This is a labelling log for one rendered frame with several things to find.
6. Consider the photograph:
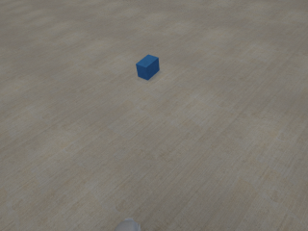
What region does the left robot thigh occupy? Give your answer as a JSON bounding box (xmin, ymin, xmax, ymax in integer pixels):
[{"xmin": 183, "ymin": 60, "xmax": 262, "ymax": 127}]
[{"xmin": 114, "ymin": 220, "xmax": 141, "ymax": 231}]

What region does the carton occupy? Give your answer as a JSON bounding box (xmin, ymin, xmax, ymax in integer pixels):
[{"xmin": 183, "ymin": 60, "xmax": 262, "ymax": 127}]
[{"xmin": 136, "ymin": 54, "xmax": 160, "ymax": 81}]

